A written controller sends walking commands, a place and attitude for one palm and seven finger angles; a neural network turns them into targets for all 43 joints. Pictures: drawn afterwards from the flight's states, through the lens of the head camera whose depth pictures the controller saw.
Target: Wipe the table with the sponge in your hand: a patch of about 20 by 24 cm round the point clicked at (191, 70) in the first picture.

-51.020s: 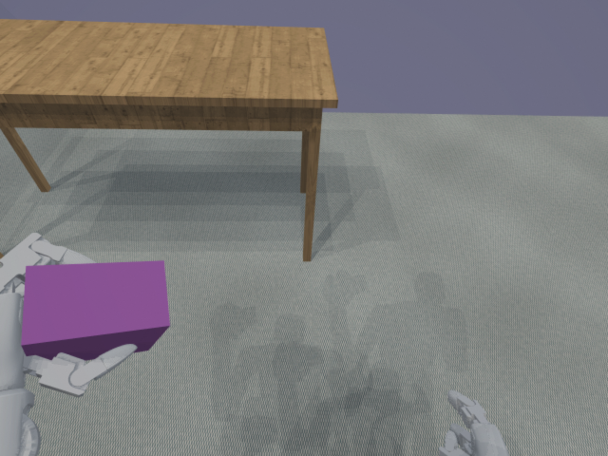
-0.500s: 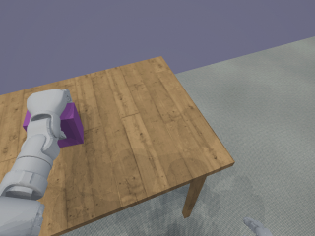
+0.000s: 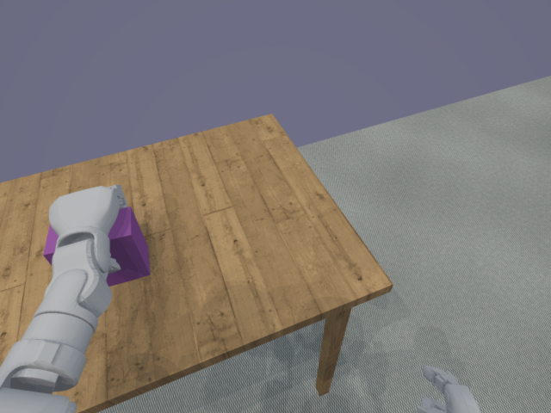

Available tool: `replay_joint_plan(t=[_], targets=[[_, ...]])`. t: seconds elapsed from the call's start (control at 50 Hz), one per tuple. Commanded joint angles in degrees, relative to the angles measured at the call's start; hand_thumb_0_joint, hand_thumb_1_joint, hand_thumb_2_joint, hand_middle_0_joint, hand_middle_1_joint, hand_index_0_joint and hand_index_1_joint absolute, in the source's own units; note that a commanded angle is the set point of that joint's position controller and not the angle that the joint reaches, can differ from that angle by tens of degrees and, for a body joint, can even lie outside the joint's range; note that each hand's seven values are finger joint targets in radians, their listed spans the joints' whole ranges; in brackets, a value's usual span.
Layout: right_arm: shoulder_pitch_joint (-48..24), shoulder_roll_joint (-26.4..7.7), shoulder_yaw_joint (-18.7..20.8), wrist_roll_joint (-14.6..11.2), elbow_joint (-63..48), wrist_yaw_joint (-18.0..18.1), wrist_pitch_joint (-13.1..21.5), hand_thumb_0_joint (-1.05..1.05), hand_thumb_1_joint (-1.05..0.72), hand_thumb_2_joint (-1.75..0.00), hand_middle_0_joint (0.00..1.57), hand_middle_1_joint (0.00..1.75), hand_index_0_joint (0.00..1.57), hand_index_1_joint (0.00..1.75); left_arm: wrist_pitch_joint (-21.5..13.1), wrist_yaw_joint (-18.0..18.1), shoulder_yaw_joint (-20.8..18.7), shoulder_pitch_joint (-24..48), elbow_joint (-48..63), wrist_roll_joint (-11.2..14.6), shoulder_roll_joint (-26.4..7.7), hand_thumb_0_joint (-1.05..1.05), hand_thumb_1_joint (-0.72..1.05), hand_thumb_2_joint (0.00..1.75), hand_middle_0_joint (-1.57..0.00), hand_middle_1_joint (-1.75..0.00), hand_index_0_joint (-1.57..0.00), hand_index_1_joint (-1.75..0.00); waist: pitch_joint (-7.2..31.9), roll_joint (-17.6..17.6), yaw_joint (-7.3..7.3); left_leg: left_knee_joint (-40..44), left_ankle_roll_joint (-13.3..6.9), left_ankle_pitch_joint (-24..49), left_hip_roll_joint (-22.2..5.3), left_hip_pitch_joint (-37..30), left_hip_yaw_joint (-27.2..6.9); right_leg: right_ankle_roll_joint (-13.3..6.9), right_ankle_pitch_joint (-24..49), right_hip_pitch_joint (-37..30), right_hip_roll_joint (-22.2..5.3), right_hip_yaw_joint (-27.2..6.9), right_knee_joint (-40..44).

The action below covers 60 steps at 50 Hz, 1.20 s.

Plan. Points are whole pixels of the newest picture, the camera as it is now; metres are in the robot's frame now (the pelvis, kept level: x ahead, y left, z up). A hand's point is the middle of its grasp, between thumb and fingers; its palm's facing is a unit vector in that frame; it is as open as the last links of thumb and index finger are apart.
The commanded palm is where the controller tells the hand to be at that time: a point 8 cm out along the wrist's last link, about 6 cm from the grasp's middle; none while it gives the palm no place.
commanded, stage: wipe back along the middle lane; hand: left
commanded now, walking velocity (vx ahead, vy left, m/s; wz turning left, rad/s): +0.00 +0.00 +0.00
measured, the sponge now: (106, 257) +0.34 +0.31 +0.03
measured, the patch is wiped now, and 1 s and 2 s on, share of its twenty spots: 0.65 0.90 0.95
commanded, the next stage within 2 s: slide across to the third lane in 1.12 s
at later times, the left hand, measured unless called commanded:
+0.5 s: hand (103, 260) +0.30 +0.28 +0.08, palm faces +0.02 -0.04 -1.00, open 10.4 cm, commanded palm +0.26 +0.27 +0.10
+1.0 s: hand (97, 293) +0.25 +0.27 +0.08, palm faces +0.06 -0.08 -0.99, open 10.4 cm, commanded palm +0.21 +0.25 +0.11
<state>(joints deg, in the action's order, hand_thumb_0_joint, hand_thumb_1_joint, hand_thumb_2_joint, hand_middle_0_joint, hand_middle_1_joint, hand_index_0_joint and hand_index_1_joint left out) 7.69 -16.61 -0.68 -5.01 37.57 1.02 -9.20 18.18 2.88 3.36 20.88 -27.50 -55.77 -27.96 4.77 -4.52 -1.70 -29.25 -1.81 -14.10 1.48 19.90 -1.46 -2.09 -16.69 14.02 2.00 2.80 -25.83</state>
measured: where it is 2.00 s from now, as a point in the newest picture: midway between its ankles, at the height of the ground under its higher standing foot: outside the picture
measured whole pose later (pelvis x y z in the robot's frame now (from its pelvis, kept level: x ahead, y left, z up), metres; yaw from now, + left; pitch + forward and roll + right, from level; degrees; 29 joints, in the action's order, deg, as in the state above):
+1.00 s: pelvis -0.01 +0.00 +0.00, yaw -1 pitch +1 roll +0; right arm 2.6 -15.1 -1.7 -4.7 36.1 -0.3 -7.1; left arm 25.8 5.3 6.2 -6.3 5.0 -54.7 -23.5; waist 4.5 -6.1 -4.7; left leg -29.9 -2.1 -14.9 1.7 15.9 0.3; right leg -1.7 -17.8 11.4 1.7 1.0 -28.2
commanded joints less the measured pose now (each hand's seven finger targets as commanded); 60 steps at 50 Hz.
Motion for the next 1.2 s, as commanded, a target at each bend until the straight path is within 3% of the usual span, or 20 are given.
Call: replay_joint_plan(t=[0.0, 0.12, 0.16, 0.18, 0.28, 0.36, 0.42, 0.46, 0.58, 0.66, 0.68, 0.76, 0.82, 0.86, 0.88, 0.96, 0.98, 1.08, 1.16, 1.18], targets=[[-6.57, -6.60, 2.45, 0.01, -8.49, -0.13, 2.88, 0.00, -0.90, -0.90, 0.20, 0.30, 0.20, 0.30, -0.72, -0.84, -0.56, 3.27, 8.19, 0.22, -7.26, 0.00, 0.10, 1.30, -1.20, -1.60, -1.20, -1.60, 11.46, 5.33, -0.46, 0.62, -1.56, 17.39, 0.30, -7.68, -0.95, -1.40, 22.55, -3.37, -0.42, -2.34, 1.84], [-8.21, -6.58, 2.40, -0.15, -8.91, -0.42, 3.03, 0.00, -0.90, -0.90, 0.20, 0.30, 0.20, 0.30, 1.31, 0.14, 0.49, 0.05, 11.31, 0.59, -5.34, 0.00, 0.10, 1.30, -1.20, -1.60, -1.20, -1.60, 7.71, 6.25, -0.53, 1.55, -1.46, 13.45, 0.34, -5.75, -1.03, -1.19, 18.16, -1.60, -0.22, -2.32, 2.29], [-9.16, -6.90, 2.33, -0.03, -8.66, -0.21, 3.10, 0.00, -0.90, -0.90, 0.20, 0.30, 0.20, 0.30, 2.26, 0.55, -2.25, -1.09, 11.78, 0.08, -8.28, 0.00, 0.10, 1.30, -1.20, -1.60, -1.20, -1.60, 7.73, 6.22, -1.36, 1.72, -1.42, 12.54, 0.38, -5.48, -1.21, -1.53, 17.14, -1.87, -0.07, -3.40, 2.17], [-9.07, -6.53, 2.22, -0.09, -9.01, -0.19, 3.16, 0.00, -0.90, -0.90, 0.20, 0.30, 0.20, 0.30, 2.63, 0.47, 0.37, -1.57, 12.61, 0.22, -5.60, 0.00, 0.10, 1.30, -1.20, -1.60, -1.20, -1.60, 7.71, 5.73, -0.85, 1.76, -1.45, 12.28, 0.48, -5.49, -0.91, -1.29, 16.62, -2.12, -0.19, -2.60, 2.02], [-10.35, -6.11, 2.09, -0.20, -9.32, -0.10, 3.52, 0.00, -0.90, -0.90, 0.20, 0.30, 0.20, 0.30, 3.92, 0.36, 0.77, -5.08, 15.62, 1.20, -4.35, 0.00, 0.10, 1.30, -1.20, -1.60, -1.20, -1.60, 8.50, 6.16, -1.23, 1.49, -1.44, 12.33, 0.40, -6.44, -1.00, -1.18, 16.82, -2.71, -0.16, -2.73, 1.81], [-11.43, -6.40, 1.76, -0.11, -9.21, 0.06, 3.56, 0.00, -0.90, -0.90, 0.20, 0.30, 0.20, 0.30, 4.89, 0.10, -1.59, -6.39, 16.84, 1.32, -6.97, 0.00, 0.10, 1.30, -1.20, -1.60, -1.20, -1.60, 7.73, 7.20, -1.74, 1.80, -1.31, 11.98, 0.35, -5.93, -1.19, -1.28, 17.34, -3.02, -0.08, -3.62, 1.74], [-11.67, -5.79, 1.51, -0.21, -9.46, 0.11, 3.89, 0.00, -0.90, -0.90, 0.20, 0.30, 0.20, 0.30, 5.32, -0.21, 1.26, -6.22, 18.35, 1.39, -4.05, 0.00, 0.10, 1.30, -1.20, -1.60, -1.20, -1.60, 6.47, 6.29, -1.07, 1.84, -1.28, 11.49, 0.39, -6.15, -0.79, -0.94, 16.19, -2.13, -0.14, -2.93, 1.93], [-12.46, -6.01, 1.53, -0.07, -9.69, -0.01, 4.08, 0.00, -0.90, -0.90, 0.20, 0.30, 0.20, 0.30, 5.51, -0.19, -1.66, -9.68, 19.77, 1.52, -6.61, 0.00, 0.10, 1.30, -1.20, -1.60, -1.20, -1.60, 6.74, 5.59, -2.30, 1.88, -1.22, 12.13, 0.36, -6.50, -1.18, -1.38, 16.94, -3.01, 0.00, -3.76, 1.81], [-13.30, -5.10, 1.33, 0.03, -10.65, -0.65, 4.56, 0.00, -0.90, -0.90, 0.20, 0.30, 0.20, 0.30, 5.77, -0.21, 0.04, -15.87, 25.55, 2.74, -3.14, 0.00, 0.10, 1.30, -1.20, -1.60, -1.20, -1.60, 7.04, 5.58, -2.40, 1.64, -1.09, 14.46, 0.13, -6.94, -0.92, -1.09, 19.84, -4.41, -0.21, -2.99, 0.92], [-14.59, -5.25, 1.43, 0.18, -10.76, -0.88, 4.78, 0.00, -0.90, -0.90, 0.20, 0.30, 0.20, 0.30, 6.43, 0.14, -1.57, -19.92, 28.73, 2.64, -4.20, 0.00, 0.10, 1.30, -1.20, -1.60, -1.20, -1.60, 6.77, 6.19, -3.19, 1.61, -0.83, 15.50, 0.03, -7.12, -1.21, -1.30, 21.07, -4.52, -0.01, -3.95, 0.64], [-14.68, -4.75, 1.32, 0.05, -11.29, -0.99, 4.88, 0.00, -0.90, -0.90, 0.20, 0.30, 0.20, 0.30, 6.63, 0.13, 0.76, -20.74, 30.54, 3.25, -1.38, 0.00, 0.10, 1.30, -1.20, -1.60, -1.20, -1.60, 6.77, 5.42, -2.82, 1.57, -0.95, 15.54, 0.00, -7.44, -0.81, -0.99, 20.80, -4.58, -0.23, -3.15, 0.60], [-15.58, -5.05, 1.37, 0.24, -11.01, -0.99, 5.03, 0.00, -0.90, -0.90, 0.20, 0.30, 0.20, 0.30, 7.64, 0.59, -0.83, -22.26, 32.13, 2.92, -3.02, 0.00, 0.10, 1.30, -1.20, -1.60, -1.20, -1.60, 6.22, 6.30, -3.44, 1.97, -0.86, 14.78, -0.19, -7.67, -1.39, -1.34, 19.54, -4.01, 0.18, -3.75, 0.79], [-15.58, -4.58, 1.26, 0.09, -11.36, -1.09, 5.24, 0.00, -0.90, -0.90, 0.20, 0.30, 0.20, 0.30, 8.10, 0.53, 2.43, -22.73, 33.64, 3.10, 0.42, 0.00, 0.10, 1.30, -1.20, -1.60, -1.20, -1.60, 5.79, 6.28, -2.85, 2.02, -0.87, 14.31, -0.26, -7.63, -1.23, -1.00, 18.57, -3.62, -0.06, -2.80, 0.79], [-16.43, -4.82, 1.35, 0.25, -11.01, -1.03, 5.26, 0.00, -0.90, -0.90, 0.20, 0.30, 0.20, 0.30, 8.48, 0.82, -0.29, -24.77, 34.17, 2.75, -2.37, 0.00, 0.10, 1.30, -1.20, -1.60, -1.20, -1.60, 5.95, 6.36, -3.64, 1.97, -0.80, 14.50, -0.31, -7.97, -1.45, -1.42, 19.08, -4.02, 0.21, -4.11, 0.70], [-16.34, -4.25, 1.10, 0.14, -11.46, -1.11, 5.37, 0.00, -0.90, -0.90, 0.20, 0.30, 0.20, 0.30, 8.40, 0.66, 1.96, -25.36, 35.40, 3.21, 0.40, 0.00, 0.10, 1.30, -1.20, -1.60, -1.20, -1.60, 7.14, 7.04, -3.24, 1.63, -0.92, 15.00, -0.16, -8.00, -1.06, -1.06, 20.06, -4.92, -0.07, -3.36, 0.22], [-17.51, -4.56, 1.03, 0.34, -11.24, -1.06, 5.33, 0.00, -0.90, -0.90, 0.20, 0.30, 0.20, 0.30, 8.85, 0.68, -0.64, -27.92, 36.79, 3.14, -2.46, 0.00, 0.10, 1.30, -1.20, -1.60, -1.20, -1.60, 5.69, 7.11, -3.93, 1.89, -0.77, 14.17, -0.20, -7.68, -1.30, -1.28, 19.99, -4.72, 0.14, -4.74, 0.50], [-17.53, -3.98, 0.81, 0.23, -11.58, -1.14, 5.43, 0.00, -0.90, -0.90, 0.20, 0.30, 0.20, 0.30, 8.89, 0.59, 1.63, -27.55, 37.90, 3.28, 0.16, 0.00, 0.10, 1.30, -1.20, -1.60, -1.20, -1.60, 6.12, 7.14, -3.45, 1.84, -0.84, 14.06, -0.23, -7.57, -0.99, -0.96, 19.25, -4.79, -0.12, -3.79, 0.26], [-17.99, -3.68, 0.70, 0.17, -11.90, -1.30, 5.75, 0.00, -0.90, -0.90, 0.20, 0.30, 0.20, 0.30, 9.66, 0.45, 4.22, -27.76, 39.45, 2.60, 2.31, 0.00, 0.10, 1.30, -1.20, -1.60, -1.20, -1.60, 4.17, 5.81, -3.40, 2.59, -0.90, 11.99, -0.58, -7.74, -1.53, -1.25, 14.41, -2.77, 0.21, -3.29, 0.70], [-18.69, -4.04, 0.83, 0.38, -11.55, -1.27, 5.83, 0.00, -0.90, -0.90, 0.20, 0.30, 0.20, 0.30, 9.72, 0.51, 1.71, -30.62, 39.15, 2.51, -0.36, 0.00, 0.10, 1.30, -1.20, -1.60, -1.20, -1.60, 4.11, 6.24, -4.34, 2.45, -0.83, 11.50, -0.49, -7.95, -1.67, -1.53, 14.67, -3.23, 0.48, -4.47, 1.01], [-18.63, -3.48, 0.59, 0.21, -12.10, -1.31, 5.97, 0.00, -0.90, -0.90, 0.20, 0.30, 0.20, 0.30, 9.49, 0.28, 4.47, -30.13, 40.70, 2.86, 2.67, 0.00, 0.10, 1.30, -1.20, -1.60, -1.20, -1.60, 5.15, 6.91, -3.75, 2.32, -1.00, 11.53, -0.34, -7.77, -1.26, -1.08, 14.76, -3.82, 0.07, -3.89, 0.65]])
